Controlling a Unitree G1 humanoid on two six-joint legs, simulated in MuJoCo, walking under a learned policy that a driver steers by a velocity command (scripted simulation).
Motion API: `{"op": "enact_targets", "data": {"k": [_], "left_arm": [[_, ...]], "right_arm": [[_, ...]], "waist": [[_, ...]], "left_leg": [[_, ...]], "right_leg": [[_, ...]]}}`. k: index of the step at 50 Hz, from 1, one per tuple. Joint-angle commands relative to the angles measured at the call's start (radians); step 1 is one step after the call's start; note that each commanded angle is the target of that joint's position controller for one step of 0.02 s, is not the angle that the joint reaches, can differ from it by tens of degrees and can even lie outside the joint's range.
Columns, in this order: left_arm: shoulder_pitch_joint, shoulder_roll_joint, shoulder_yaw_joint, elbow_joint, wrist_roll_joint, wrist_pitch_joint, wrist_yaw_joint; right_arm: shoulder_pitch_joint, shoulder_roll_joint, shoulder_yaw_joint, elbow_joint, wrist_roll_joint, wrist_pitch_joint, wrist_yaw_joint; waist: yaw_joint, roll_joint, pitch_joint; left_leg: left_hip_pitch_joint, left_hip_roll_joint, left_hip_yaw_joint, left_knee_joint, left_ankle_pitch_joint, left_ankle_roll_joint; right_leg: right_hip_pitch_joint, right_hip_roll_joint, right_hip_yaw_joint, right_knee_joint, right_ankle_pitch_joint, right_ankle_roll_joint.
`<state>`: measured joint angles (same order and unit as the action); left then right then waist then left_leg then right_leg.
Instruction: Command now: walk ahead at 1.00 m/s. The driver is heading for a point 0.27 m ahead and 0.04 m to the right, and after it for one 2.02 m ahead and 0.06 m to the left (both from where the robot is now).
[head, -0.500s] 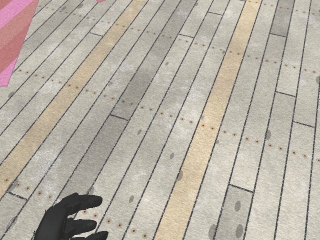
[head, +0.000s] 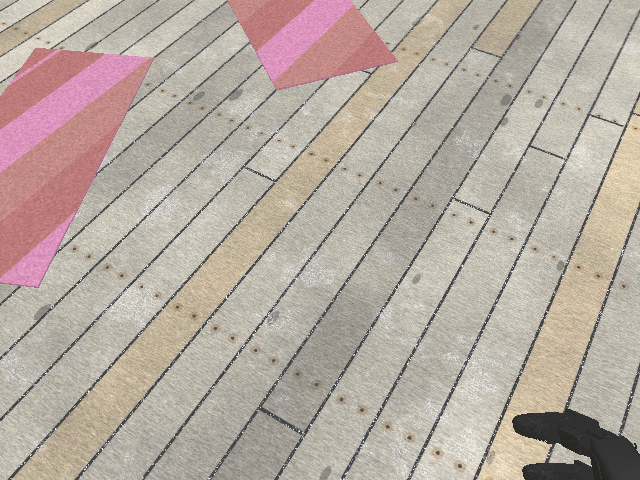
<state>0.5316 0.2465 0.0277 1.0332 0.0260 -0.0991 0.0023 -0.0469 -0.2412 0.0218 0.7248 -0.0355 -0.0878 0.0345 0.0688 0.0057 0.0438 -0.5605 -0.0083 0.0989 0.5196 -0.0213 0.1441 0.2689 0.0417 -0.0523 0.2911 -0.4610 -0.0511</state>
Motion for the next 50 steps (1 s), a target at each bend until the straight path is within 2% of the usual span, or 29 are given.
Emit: {"op": "enact_targets", "data": {"k": [1, 2, 3, 4, 5, 7, 10, 13, 16, 19, 20, 22, 23, 24, 25, 26, 27, 30, 32, 35, 39, 42, 44, 45, 46, 47, 48, 49, 50], "left_arm": [[0.059, 0.029, 0.003, -0.111, -0.018, 0.000, -0.004], [0.029, 0.100, 0.014, -0.119, -0.037, -0.020, -0.007], [-0.131, 0.125, 0.019, -0.164, -0.038, -0.024, 0.002], [-0.197, 0.121, 0.014, -0.180, -0.029, -0.028, -0.001], [-0.218, 0.099, 0.010, -0.182, -0.017, -0.020, -0.007], [-0.195, 0.053, -0.002, -0.189, 0.011, 0.014, -0.030], [-0.344, 0.037, -0.015, -0.259, 0.022, 0.036, -0.051], [-0.511, 0.041, -0.030, -0.323, 0.013, 0.023, -0.062], [-0.594, 0.040, -0.040, -0.345, -0.007, 0.017, -0.069], [-0.585, 0.096, -0.022, -0.348, 0.002, 0.015, -0.050], [-0.526, 0.117, -0.011, -0.335, 0.005, 0.016, -0.041], [-0.174, 0.177, 0.023, -0.228, 0.006, 0.020, -0.014], [0.012, 0.239, 0.048, -0.185, 0.020, 0.025, 0.005], [0.007, 0.338, 0.080, -0.183, 0.049, 0.022, 0.005], [-0.026, 0.266, 0.078, -0.181, 0.012, 0.028, -0.013], [-0.129, 0.222, 0.070, -0.175, 0.011, 0.018, -0.015], [-0.161, 0.162, 0.060, -0.164, 0.011, 0.008, -0.020], [-0.175, 0.062, 0.026, -0.115, 0.005, -0.009, -0.011], [-0.153, 0.080, 0.028, -0.095, -0.014, -0.025, -0.010], [-0.125, 0.100, 0.031, -0.091, -0.020, -0.037, -0.021], [-0.064, 0.145, 0.037, -0.075, -0.042, -0.054, -0.022], [-0.022, 0.180, 0.039, -0.050, -0.026, -0.042, -0.012], [-0.025, 0.229, 0.048, -0.042, 0.002, -0.015, 0.010], [-0.056, 0.247, 0.054, -0.046, 0.012, 0.003, 0.021], [-0.072, 0.209, 0.047, -0.062, 0.020, 0.008, 0.023], [0.062, 0.017, 0.007, -0.106, -0.022, 0.000, -0.005], [0.020, 0.106, 0.023, -0.111, -0.042, -0.021, -0.005], [-0.136, 0.127, 0.026, -0.157, -0.041, -0.024, 0.004], [-0.206, 0.118, 0.019, -0.172, -0.028, -0.027, 0.001]], "right_arm": [[0.590, -0.338, -0.124, 0.117, -0.043, 0.011, -0.048], [0.579, -0.289, -0.125, 0.120, -0.011, 0.015, -0.027], [0.464, -0.242, -0.119, 0.128, -0.003, 0.007, -0.023], [0.418, -0.175, -0.108, 0.135, 0.002, -0.003, -0.018], [0.391, -0.137, -0.099, 0.146, -0.002, -0.009, -0.017], [0.390, -0.067, -0.074, 0.178, 0.008, -0.019, -0.023], [0.433, -0.093, -0.078, 0.207, 0.028, -0.042, -0.020], [0.456, -0.099, -0.078, 0.208, 0.036, -0.055, -0.011], [0.520, -0.152, -0.086, 0.230, 0.051, -0.068, -0.016], [0.548, -0.193, -0.089, 0.248, 0.036, -0.054, -0.026], [0.554, -0.216, -0.092, 0.254, 0.023, -0.041, -0.035], [0.512, -0.249, -0.102, 0.255, -0.004, -0.007, -0.058], [0.509, -0.198, -0.091, 0.239, -0.012, -0.003, -0.059], [0.663, -0.004, -0.049, 0.198, 0.040, -0.013, -0.026], [0.568, -0.119, -0.069, 0.187, 0.047, -0.032, -0.033], [0.419, -0.133, -0.072, 0.140, 0.051, -0.037, -0.040], [0.364, -0.122, -0.065, 0.127, 0.038, -0.039, -0.037], [0.364, -0.053, -0.049, 0.112, 0.000, 0.003, -0.007], [0.289, -0.036, -0.040, 0.076, -0.011, 0.022, 0.009], [0.094, -0.052, -0.027, -0.007, -0.011, 0.019, 0.020], [-0.019, -0.048, -0.014, -0.035, 0.018, 0.012, 0.032], [-0.035, -0.094, -0.026, -0.050, 0.004, 0.004, 0.014], [0.144, -0.148, -0.052, -0.006, 0.002, 0.004, -0.005], [0.363, -0.179, -0.072, 0.066, 0.002, 0.007, -0.020], [0.561, -0.236, -0.096, 0.117, -0.010, 0.012, -0.038], [0.580, -0.343, -0.128, 0.120, -0.044, 0.011, -0.046], [0.566, -0.292, -0.130, 0.124, -0.007, 0.018, -0.026], [0.447, -0.241, -0.123, 0.127, -0.005, 0.010, -0.023], [0.408, -0.173, -0.110, 0.135, 0.000, 0.000, -0.018]], "waist": [[-0.198, 0.209, -0.400], [-0.214, 0.186, -0.476], [-0.177, 0.110, -0.245], [-0.156, 0.006, -0.145], [-0.115, -0.029, -0.085], [-0.040, 0.014, -0.032], [-0.035, 0.036, 0.079], [-0.059, 0.008, 0.125], [-0.088, 0.018, 0.128], [-0.075, 0.043, 0.056], [-0.040, 0.073, -0.005], [0.132, 0.099, -0.183], [0.191, 0.067, -0.284], [0.039, -0.288, -0.426], [0.078, -0.188, -0.440], [0.043, -0.119, -0.223], [0.021, 0.000, -0.147], [-0.091, -0.018, -0.043], [-0.106, -0.039, 0.035], [-0.081, -0.024, 0.114], [-0.043, -0.012, 0.103], [-0.053, -0.049, 0.069], [-0.147, -0.113, -0.069], [-0.249, -0.119, -0.177], [-0.324, -0.095, -0.277], [-0.187, 0.226, -0.414], [-0.213, 0.212, -0.492], [-0.176, 0.119, -0.250], [-0.160, 0.002, -0.157]], "left_leg": [[1.019, 0.360, -0.595, 0.014, -0.485, 0.179], [1.061, 0.402, -0.966, -0.210, -0.594, 0.205], [0.899, 0.344, -0.770, -0.241, -0.512, 0.160], [0.728, 0.314, -0.622, -0.256, -0.377, 0.138], [0.595, 0.266, -0.518, -0.279, -0.314, 0.108], [0.407, 0.206, -0.395, -0.344, -0.304, 0.072], [0.321, 0.170, -0.288, -0.448, -0.220, 0.081], [0.273, 0.090, -0.143, -0.491, 0.005, 0.056], [0.362, 0.135, -0.112, -0.572, 0.225, 0.040], [0.632, 0.168, -0.070, -0.446, 0.670, 0.009], [0.695, 0.184, -0.062, -0.322, 0.865, -0.001], [0.654, 0.188, -0.041, 0.139, 0.923, -0.019], [0.457, 0.147, -0.044, 0.477, 0.662, -0.016], [0.011, -0.046, -0.082, 0.942, -0.310, -0.059], [-0.121, -0.058, -0.203, 1.021, -0.403, -0.028], [-0.202, 0.015, -0.195, 0.983, -0.287, -0.020], [-0.169, 0.049, -0.190, 0.912, -0.244, -0.019], [-0.041, 0.107, -0.199, 0.773, -0.247, -0.045], [-0.105, 0.144, -0.172, 0.683, -0.233, -0.073], [-0.134, 0.158, -0.091, 0.409, -0.029, -0.096], [0.064, 0.087, 0.002, 0.113, 0.241, -0.064], [0.072, 0.025, 0.034, 0.016, 0.151, -0.020], [0.259, -0.048, 0.030, 0.030, -0.014, 0.008], [0.468, -0.062, 0.021, 0.021, -0.080, 0.023], [0.718, 0.051, -0.094, 0.070, -0.234, 0.048], [1.029, 0.377, -0.620, -0.006, -0.502, 0.168], [1.063, 0.403, -0.979, -0.232, -0.615, 0.199], [0.905, 0.351, -0.765, -0.246, -0.513, 0.159], [0.738, 0.318, -0.620, -0.256, -0.370, 0.137]], "right_leg": [[-0.757, -0.027, 0.012, 1.111, 0.302, -0.040], [-0.932, 0.043, 0.152, 1.242, 0.004, -0.063], [-1.031, -0.045, 0.151, 1.218, 0.132, -0.077], [-1.006, -0.083, 0.140, 1.144, 0.199, -0.076], [-0.959, -0.113, 0.146, 1.086, 0.210, -0.073], [-0.869, -0.150, 0.146, 0.997, 0.206, -0.047], [-0.967, -0.195, 0.085, 0.849, 0.279, -0.008], [-0.892, -0.180, 0.010, 0.521, 0.519, -0.001], [-0.759, -0.131, -0.043, 0.323, 0.699, -0.033], [-0.730, -0.051, -0.080, 0.246, 0.603, -0.073], [-0.669, -0.008, -0.089, 0.257, 0.508, -0.085], [-0.341, 0.026, -0.064, 0.246, 0.348, -0.119], [-0.097, -0.111, 0.082, 0.306, 0.149, -0.143], [0.218, -0.436, 0.674, 0.184, -0.150, -0.300], [0.202, -0.416, 0.916, -0.006, -0.193, -0.286], [0.045, -0.375, 0.699, -0.014, -0.042, -0.249], [-0.107, -0.344, 0.571, -0.024, 0.103, -0.230], [-0.405, -0.248, 0.365, -0.107, 0.156, -0.172], [-0.471, -0.231, 0.302, -0.182, 0.159, -0.174], [-0.522, -0.167, 0.164, -0.260, 0.337, -0.167], [-0.452, -0.162, 0.064, -0.355, 0.638, -0.134], [-0.197, -0.209, 0.023, -0.221, 1.101, -0.107], [-0.116, -0.237, 0.009, 0.062, 1.394, -0.084], [-0.164, -0.228, -0.008, 0.324, 1.376, -0.074], [-0.355, -0.190, -0.006, 0.646, 1.136, -0.073], [-0.766, -0.024, 0.018, 1.097, 0.227, -0.038], [-0.932, 0.039, 0.151, 1.241, 0.023, -0.057], [-1.039, -0.050, 0.145, 1.223, 0.138, -0.069], [-1.012, -0.087, 0.139, 1.146, 0.196, -0.070]]}}
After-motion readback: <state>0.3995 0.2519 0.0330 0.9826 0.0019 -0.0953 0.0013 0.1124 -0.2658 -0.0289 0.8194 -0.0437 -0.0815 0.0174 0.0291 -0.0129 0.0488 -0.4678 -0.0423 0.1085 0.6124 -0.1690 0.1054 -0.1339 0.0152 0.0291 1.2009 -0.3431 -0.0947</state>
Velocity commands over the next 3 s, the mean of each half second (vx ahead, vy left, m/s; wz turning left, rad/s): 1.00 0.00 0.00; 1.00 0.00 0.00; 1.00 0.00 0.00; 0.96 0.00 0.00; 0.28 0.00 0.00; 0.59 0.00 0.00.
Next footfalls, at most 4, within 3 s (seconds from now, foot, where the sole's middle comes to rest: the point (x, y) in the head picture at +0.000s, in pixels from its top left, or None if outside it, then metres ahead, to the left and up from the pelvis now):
0.46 right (398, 378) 0.67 -0.09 -0.74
0.92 left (324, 216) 1.12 0.09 -0.74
1.38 right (390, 107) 1.58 -0.08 -0.74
1.84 left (335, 23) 2.03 0.11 -0.74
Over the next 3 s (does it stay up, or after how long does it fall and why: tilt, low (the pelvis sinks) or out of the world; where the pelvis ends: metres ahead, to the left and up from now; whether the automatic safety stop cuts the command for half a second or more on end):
stays up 2.32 0.00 0.04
